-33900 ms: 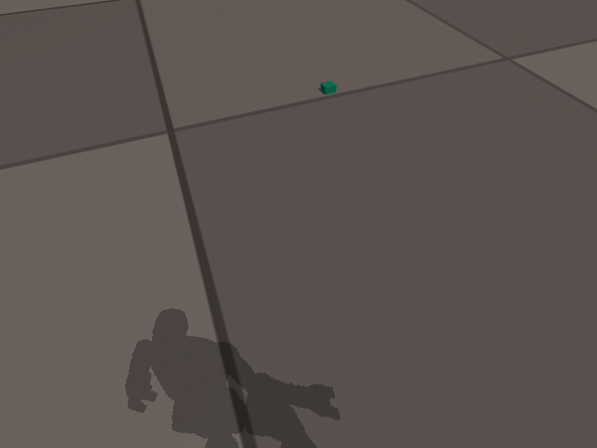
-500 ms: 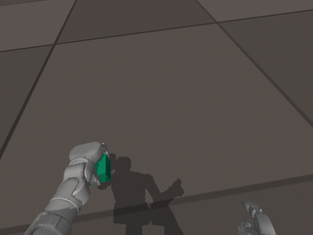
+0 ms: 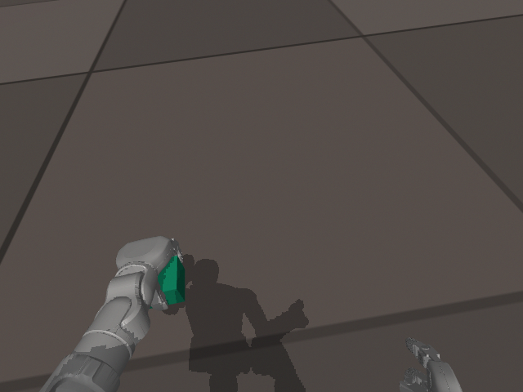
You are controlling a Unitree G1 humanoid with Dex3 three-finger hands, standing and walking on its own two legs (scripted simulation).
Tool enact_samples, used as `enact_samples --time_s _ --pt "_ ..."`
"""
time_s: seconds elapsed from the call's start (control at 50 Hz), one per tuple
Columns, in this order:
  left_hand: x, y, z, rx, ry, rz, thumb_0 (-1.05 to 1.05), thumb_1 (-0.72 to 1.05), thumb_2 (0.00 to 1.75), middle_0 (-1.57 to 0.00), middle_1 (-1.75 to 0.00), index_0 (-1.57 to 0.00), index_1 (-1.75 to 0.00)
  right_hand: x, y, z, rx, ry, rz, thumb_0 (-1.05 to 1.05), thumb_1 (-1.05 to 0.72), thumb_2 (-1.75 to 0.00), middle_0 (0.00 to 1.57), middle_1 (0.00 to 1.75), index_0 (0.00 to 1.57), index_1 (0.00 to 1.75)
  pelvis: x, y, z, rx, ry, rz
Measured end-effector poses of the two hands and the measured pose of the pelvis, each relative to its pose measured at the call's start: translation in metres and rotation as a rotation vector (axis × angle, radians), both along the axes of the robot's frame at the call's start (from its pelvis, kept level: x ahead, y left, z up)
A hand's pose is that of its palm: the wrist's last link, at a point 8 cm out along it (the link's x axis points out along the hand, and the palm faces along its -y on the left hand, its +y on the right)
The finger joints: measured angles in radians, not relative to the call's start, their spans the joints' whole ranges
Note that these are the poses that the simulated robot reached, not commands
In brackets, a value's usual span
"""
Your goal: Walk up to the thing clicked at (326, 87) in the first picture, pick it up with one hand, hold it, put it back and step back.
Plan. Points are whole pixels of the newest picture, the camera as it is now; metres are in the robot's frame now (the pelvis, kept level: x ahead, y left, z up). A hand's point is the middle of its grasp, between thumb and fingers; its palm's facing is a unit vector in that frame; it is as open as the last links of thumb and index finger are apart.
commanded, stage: crouch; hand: left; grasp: from above
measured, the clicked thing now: (158, 282) +0.31 +0.23 -0.05
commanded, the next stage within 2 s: none
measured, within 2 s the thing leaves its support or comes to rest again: neither
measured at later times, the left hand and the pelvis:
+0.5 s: hand (175, 302) +0.32 +0.24 -0.16, palm faces -0.42 -0.04 -0.91, open 9.5 cm; pelvis -0.03 +0.00 -0.07, yaw +1 degrees
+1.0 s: hand (203, 314) +0.39 +0.24 -0.40, palm faces -0.42 -0.07 -0.91, open 9.5 cm; pelvis -0.08 +0.01 -0.28, yaw -2 degrees
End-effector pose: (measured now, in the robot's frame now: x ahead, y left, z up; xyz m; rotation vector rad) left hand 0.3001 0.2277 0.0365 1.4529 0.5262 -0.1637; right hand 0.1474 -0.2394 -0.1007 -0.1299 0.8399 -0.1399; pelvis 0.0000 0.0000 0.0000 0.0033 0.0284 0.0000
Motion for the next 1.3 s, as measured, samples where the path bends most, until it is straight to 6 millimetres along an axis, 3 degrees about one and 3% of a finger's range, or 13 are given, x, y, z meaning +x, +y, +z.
enact_samples --time_s 0.2,0.38,0.6,0.72,0.82,0.92,1.06,1.3 --pt "-0.003 0.001 -0.017 0.012 0.0 -0.005 0.01 0.11 0.34 -0.76 -0.42 -0.79 -0.39 -0.002 -0.001 -0.002 0.0 0.013 0.005 0.01 -0.89 -0.89 0.2 0.3 0.2 0.3 -0.002 -0.001 -0.002 0.0 0.012 0.003" --pt "0.003 0.004 -0.08 0.052 0.018 -0.014 0.01 0.08 0.36 -0.8 -0.39 -0.82 -0.37 -0.034 -0.015 -0.027 -0.045 0.116 0.001 0.01 -0.89 -0.89 0.2 0.3 0.2 0.3 -0.016 -0.002 -0.025 -0.007 0.115 0.013" --pt "0.041 0.006 -0.193 0.091 -0.033 -0.031 0.01 0.08 0.36 -0.79 -0.4 -0.82 -0.37 -0.13 -0.04 -0.119 -0.136 0.341 -0.08 0.01 -0.89 -0.9 0.2 0.3 0.2 0.3 -0.047 0.003 -0.116 -0.033 0.37 0.011" --pt "0.06 0.006 -0.253 0.084 -0.04 -0.002 0.01 0.08 0.36 -0.79 -0.4 -0.82 -0.37 -0.179 -0.033 -0.176 -0.129 0.457 -0.125 0.01 -0.89 -0.9 0.2 0.3 0.2 0.3 -0.06 0.007 -0.169 -0.043 0.474 0.004" --pt "0.071 0.004 -0.3 0.079 -0.019 -0.002 0.01 0.08 0.36 -0.79 -0.4 -0.82 -0.37 -0.201 -0.021 -0.22 -0.107 0.51 -0.141 0.01 -0.89 -0.9 0.2 0.3 0.2 0.3 -0.069 0.008 -0.208 -0.048 0.535 -0.003" --pt "0.081 0.006 -0.347 0.071 -0.001 -0.015 0.01 0.08 0.36 -0.79 -0.4 -0.82 -0.37 -0.205 -0.014 -0.26 -0.098 0.523 -0.127 0.01 -0.89 -0.9 0.2 0.3 0.2 0.3 -0.074 0.007 -0.247 -0.054 0.586 -0.007" --pt "0.094 0.011 -0.407 0.054 -0.016 -0.015 0.01 0.09 0.35 -0.78 -0.41 -0.81 -0.38 -0.192 -0.016 -0.309 -0.11 0.522 -0.071 0.01 -0.89 -0.9 0.2 0.3 0.2 0.3 -0.078 0.004 -0.297 -0.064 0.632 -0.015" --pt "0.106 0.019 -0.477 0.041 -0.003 0.004 0.01 0.08 0.36 -0.79 -0.41 -0.81 -0.38 -0.171 -0.026 -0.356 -0.146 0.525 -0.009 0.01 -0.9 -0.9 0.2 0.3 0.2 0.3 -0.077 0.001 -0.347 -0.076 0.651 -0.03"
